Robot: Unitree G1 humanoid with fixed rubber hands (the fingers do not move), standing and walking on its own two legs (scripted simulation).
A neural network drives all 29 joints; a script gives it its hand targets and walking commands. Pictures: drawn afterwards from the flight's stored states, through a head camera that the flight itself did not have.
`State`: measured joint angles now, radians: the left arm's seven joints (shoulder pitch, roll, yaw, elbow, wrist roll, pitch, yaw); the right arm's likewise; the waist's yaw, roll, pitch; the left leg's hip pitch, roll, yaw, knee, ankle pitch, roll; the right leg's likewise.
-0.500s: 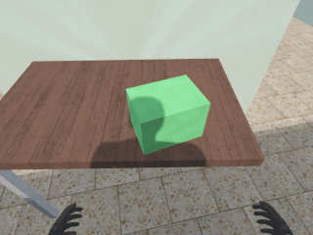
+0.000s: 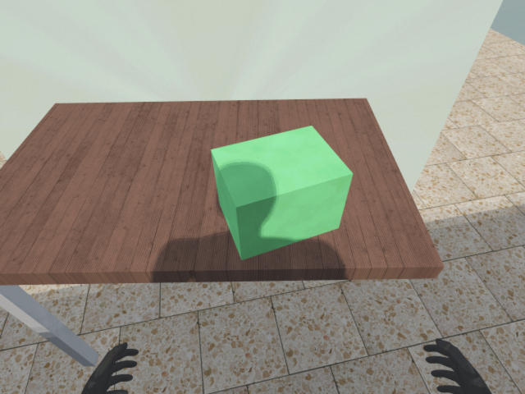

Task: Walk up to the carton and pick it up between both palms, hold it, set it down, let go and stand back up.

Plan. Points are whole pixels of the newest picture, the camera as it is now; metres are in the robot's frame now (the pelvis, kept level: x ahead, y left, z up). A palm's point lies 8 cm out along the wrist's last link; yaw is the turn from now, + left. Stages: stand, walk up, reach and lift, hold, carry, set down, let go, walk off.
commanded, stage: stand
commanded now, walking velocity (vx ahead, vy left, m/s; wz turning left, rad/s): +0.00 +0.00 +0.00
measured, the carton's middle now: (277, 190) +0.49 -0.01 +0.01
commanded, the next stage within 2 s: walk up in 0.54 s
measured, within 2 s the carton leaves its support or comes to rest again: neither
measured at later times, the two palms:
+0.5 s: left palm out of the picture +0.14 +0.27 -0.07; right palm out of the picture +0.15 -0.29 -0.06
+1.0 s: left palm out of the picture +0.08 +0.28 -0.09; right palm out of the picture +0.10 -0.37 -0.07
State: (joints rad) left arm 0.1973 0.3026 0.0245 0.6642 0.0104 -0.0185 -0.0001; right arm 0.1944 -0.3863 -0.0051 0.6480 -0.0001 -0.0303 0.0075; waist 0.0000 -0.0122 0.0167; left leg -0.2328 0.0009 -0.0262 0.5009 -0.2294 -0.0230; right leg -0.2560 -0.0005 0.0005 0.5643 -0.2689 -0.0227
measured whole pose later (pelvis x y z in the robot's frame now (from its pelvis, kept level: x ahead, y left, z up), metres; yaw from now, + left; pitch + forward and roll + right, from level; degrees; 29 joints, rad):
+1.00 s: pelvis -0.04 -0.03 -0.01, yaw +2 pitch -2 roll +1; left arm 0.19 0.41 0.10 0.67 0.04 0.05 -0.04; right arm 0.24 -0.49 -0.03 0.66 0.00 -0.02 -0.07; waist 0.00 -0.03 0.11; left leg -0.35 0.04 -0.09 0.60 -0.22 -0.02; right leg -0.33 -0.01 0.00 0.81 -0.44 -0.02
